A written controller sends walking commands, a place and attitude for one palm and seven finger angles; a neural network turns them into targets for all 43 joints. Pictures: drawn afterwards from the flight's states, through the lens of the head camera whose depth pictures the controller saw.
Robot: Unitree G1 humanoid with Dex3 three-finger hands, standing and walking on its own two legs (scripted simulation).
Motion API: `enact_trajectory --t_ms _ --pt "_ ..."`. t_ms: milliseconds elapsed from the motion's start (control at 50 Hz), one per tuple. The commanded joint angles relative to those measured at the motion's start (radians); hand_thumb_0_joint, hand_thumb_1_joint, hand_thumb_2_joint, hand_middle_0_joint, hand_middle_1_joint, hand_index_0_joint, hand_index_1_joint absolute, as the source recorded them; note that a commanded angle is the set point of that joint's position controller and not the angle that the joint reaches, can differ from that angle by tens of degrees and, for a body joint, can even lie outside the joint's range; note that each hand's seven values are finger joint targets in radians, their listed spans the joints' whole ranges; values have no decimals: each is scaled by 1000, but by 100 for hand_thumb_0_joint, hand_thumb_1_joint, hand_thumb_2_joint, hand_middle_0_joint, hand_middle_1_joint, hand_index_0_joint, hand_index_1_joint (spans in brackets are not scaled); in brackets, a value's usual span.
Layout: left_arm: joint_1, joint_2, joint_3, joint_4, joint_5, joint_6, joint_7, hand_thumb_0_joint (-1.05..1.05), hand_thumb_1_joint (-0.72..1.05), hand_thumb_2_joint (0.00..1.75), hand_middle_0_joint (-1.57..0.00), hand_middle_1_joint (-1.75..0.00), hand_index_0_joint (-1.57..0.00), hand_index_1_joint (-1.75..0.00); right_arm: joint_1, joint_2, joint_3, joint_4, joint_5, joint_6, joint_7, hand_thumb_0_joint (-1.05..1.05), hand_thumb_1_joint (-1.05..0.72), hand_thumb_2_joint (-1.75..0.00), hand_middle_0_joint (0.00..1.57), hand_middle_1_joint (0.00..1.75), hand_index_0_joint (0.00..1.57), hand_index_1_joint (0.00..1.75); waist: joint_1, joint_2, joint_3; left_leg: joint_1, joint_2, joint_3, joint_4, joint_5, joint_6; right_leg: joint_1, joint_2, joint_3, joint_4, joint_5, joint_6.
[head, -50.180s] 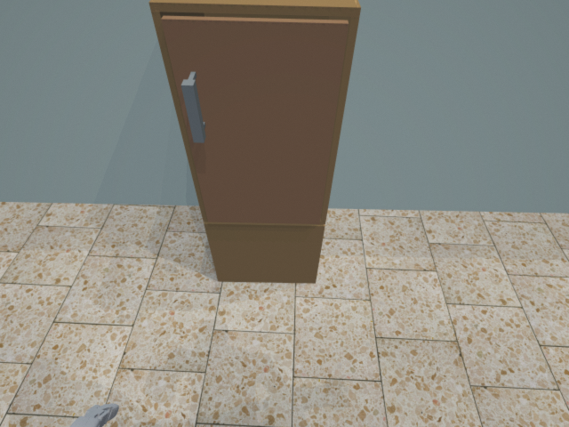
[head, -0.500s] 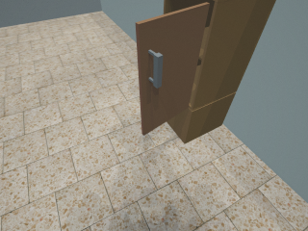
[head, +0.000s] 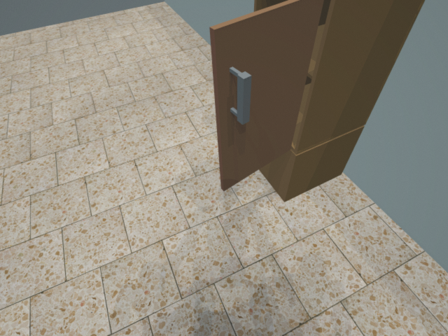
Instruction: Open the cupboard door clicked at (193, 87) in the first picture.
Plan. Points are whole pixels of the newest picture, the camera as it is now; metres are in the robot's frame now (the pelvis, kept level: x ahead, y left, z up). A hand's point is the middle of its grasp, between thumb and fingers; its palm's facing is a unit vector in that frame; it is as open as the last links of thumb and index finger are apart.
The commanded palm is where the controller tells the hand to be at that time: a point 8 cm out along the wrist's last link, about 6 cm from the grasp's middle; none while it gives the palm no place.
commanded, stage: let the arm hang, fingers relaxed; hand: left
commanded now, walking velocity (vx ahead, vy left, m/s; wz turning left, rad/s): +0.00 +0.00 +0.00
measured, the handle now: (238, 95) +0.66 +0.00 +0.06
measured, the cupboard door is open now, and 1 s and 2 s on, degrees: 99 99 99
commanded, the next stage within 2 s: look to check the result in 0.30 s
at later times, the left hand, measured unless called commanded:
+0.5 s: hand out of the picture +0.13 +0.23 -0.14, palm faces -0.04 -0.94 -0.35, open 7.4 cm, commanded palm none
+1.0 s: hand out of the picture +0.14 +0.23 -0.15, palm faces -0.05 -0.94 -0.33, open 7.4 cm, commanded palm none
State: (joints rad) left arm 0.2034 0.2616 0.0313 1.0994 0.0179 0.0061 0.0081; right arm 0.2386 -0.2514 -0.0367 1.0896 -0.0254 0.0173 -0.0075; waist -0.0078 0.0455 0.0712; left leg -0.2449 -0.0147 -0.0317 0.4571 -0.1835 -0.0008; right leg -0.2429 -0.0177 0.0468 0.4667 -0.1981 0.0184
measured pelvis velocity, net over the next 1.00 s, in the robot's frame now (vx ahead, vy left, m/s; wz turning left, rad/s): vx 0.05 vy -0.01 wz -0.01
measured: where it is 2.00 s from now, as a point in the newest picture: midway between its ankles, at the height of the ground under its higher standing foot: outside the picture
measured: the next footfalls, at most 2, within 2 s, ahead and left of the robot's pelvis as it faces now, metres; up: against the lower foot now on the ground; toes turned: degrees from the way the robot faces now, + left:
none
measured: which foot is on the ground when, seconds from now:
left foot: down 0.00-1.00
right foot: down 0.00-1.00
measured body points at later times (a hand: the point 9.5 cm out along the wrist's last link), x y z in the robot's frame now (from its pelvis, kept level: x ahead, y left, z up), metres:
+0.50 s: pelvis +0.03 -0.01 +0.01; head +0.06 -0.03 +0.46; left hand +0.13 +0.28 -0.12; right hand +0.10 -0.30 -0.14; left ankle +0.04 +0.12 -0.74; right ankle +0.04 -0.14 -0.74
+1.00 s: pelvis +0.05 -0.01 +0.01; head +0.08 -0.02 +0.46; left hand +0.14 +0.27 -0.12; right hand +0.12 -0.31 -0.13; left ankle +0.04 +0.12 -0.74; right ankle +0.04 -0.14 -0.74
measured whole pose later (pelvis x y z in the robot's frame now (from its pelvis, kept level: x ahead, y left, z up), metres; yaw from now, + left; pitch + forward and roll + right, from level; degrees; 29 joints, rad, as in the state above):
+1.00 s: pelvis +0.05 -0.01 +0.01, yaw +0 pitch -1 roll +0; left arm 0.07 0.31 0.01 1.12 0.01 -0.02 0.00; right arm 0.09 -0.33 -0.01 1.11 -0.02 0.01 0.00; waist -0.02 0.02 0.09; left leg -0.12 0.01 -0.04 0.32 -0.19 -0.02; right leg -0.12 0.00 0.04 0.33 -0.20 0.01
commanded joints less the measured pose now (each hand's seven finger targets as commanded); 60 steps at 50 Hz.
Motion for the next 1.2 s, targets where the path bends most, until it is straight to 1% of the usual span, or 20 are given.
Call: enact_trajectory --t_ms 0,60,100,240,260,300,380,400,460,500,540,660,700,720,780,800,1000,1020,1080,1180 --pt "-33 193 38 -44 -3 -25 11 0 90 90 -20 -30 -20 -30 -10 -165 -25 -37 2 -24 -5 0 -90 -90 20 30 20 30 5 -47 -29 4 95 -93 -134 -91 39 6 -63 65 -119 -109 -72" --pt "-67 197 36 -44 -4 -30 11 0 90 90 -20 -30 -20 -30 -38 -179 -22 -32 1 -31 -5 0 -90 -90 20 30 20 30 2 -20 -47 27 103 -91 -139 -9 33 32 -70 60 -110 -33 -67" --pt "-79 209 37 -42 -3 -34 11 0 90 90 -20 -30 -20 -30 -60 -189 -22 -35 4 -32 -4 0 -90 -90 20 30 20 30 4 -32 -54 46 103 -85 -128 42 32 44 -75 60 -115 13 -64" --pt "-138 227 32 -46 -4 -36 9 0 90 90 -20 -30 -20 -30 -107 -213 -18 -29 1 -31 -1 0 -90 -90 20 30 20 30 -3 -30 -54 69 104 -78 -144 66 20 63 -81 63 -144 27 -58" --pt "-142 230 32 -45 -4 -36 8 0 90 90 -20 -30 -20 -30 -114 -219 -17 -28 1 -31 -1 0 -90 -90 20 30 20 30 -2 -14 -63 75 104 -77 -148 67 20 71 -83 65 -148 28 -58" --pt "-144 239 32 -48 -4 -40 8 0 90 90 -20 -30 -20 -30 -121 -228 -17 -32 4 -31 -1 0 -90 -90 20 30 20 30 -2 -44 -88 95 105 -75 -139 90 20 87 -84 63 -153 55 -57" --pt "-162 246 29 -48 -6 -42 8 0 90 90 -20 -30 -20 -30 -137 -242 -16 -31 3 -33 -2 0 -90 -90 20 30 20 30 -6 -39 -115 123 111 -67 -141 138 15 108 -88 59 -149 126 -55" --pt "-162 251 31 -49 -6 -43 9 0 90 90 -20 -30 -20 -30 -144 -245 -16 -33 5 -31 -1 0 -90 -90 20 30 20 30 -3 -53 -100 124 108 -67 -138 145 16 102 -87 60 -153 137 -55" --pt "-166 255 29 -47 -7 -43 9 0 90 90 -20 -30 -20 -30 -146 -251 -14 -30 4 -32 -2 0 -90 -90 20 30 20 30 -6 -41 -118 138 113 -62 -142 168 12 122 -92 57 -151 169 -54" --pt "-159 257 30 -47 -6 -46 11 0 90 90 -20 -30 -20 -30 -148 -254 -15 -32 6 -31 -3 0 -90 -90 20 30 20 30 -4 -61 -127 153 113 -58 -136 183 13 129 -91 55 -155 199 -54" --pt "-170 261 27 -44 -7 -43 11 0 90 90 -20 -30 -20 -30 -151 -258 -13 -28 5 -29 -3 0 -90 -90 20 30 20 30 -8 -57 -113 150 115 -58 -145 176 11 127 -91 53 -158 190 -53" --pt "-163 266 25 -43 -8 -44 12 0 90 90 -20 -30 -20 -30 -151 -263 -11 -28 5 -28 -4 0 -90 -90 20 30 20 30 -9 -47 -130 170 117 -53 -143 197 10 146 -93 53 -161 224 -54" --pt "-158 266 25 -43 -8 -43 11 0 90 90 -20 -30 -20 -30 -158 -264 -11 -31 7 -27 -5 0 -90 -90 20 30 20 30 -5 -55 -116 170 116 -51 -145 182 11 134 -89 52 -169 205 -54" --pt "-161 266 25 -40 -7 -42 11 0 90 90 -20 -30 -20 -30 -158 -261 -10 -27 6 -27 -4 0 -90 -90 20 30 20 30 -7 -38 -108 165 115 -49 -148 180 10 135 -92 56 -172 205 -54" --pt "-157 266 23 -38 -9 -42 10 0 90 90 -20 -30 -20 -30 -160 -263 -8 -28 6 -27 -5 0 -90 -90 20 30 20 30 -6 -41 -106 169 116 -51 -152 179 9 135 -91 56 -174 202 -54" --pt "-154 268 24 -38 -8 -43 10 0 90 90 -20 -30 -20 -30 -163 -265 -9 -31 8 -26 -5 0 -90 -90 20 30 20 30 -4 -57 -99 171 116 -49 -151 166 10 125 -89 57 -181 187 -54" --pt "-150 268 24 -40 -8 -45 10 0 90 90 -20 -30 -20 -30 -160 -268 -9 -31 8 -31 -8 0 -90 -90 20 30 20 30 -3 -46 -120 185 120 -44 -153 206 9 150 -90 56 -174 243 -54" --pt "-154 267 24 -40 -8 -44 10 0 90 90 -20 -30 -20 -30 -155 -266 -9 -30 7 -33 -8 0 -90 -90 20 30 20 30 -7 -40 -131 186 121 -46 -153 218 8 160 -92 55 -167 256 -54" --pt "-149 265 23 -39 -9 -44 10 0 90 90 -20 -30 -20 -30 -158 -265 -9 -31 7 -33 -9 0 -90 -90 20 30 20 30 -4 -43 -130 194 123 -43 -152 237 8 161 -92 52 -165 275 -53" --pt "-152 263 23 -38 -8 -43 9 0 90 90 -20 -30 -20 -30 -157 -265 -9 -27 7 -34 -9 0 -90 -90 20 30 20 30 -4 -45 -112 187 124 -46 -163 221 9 154 -91 53 -171 247 -52"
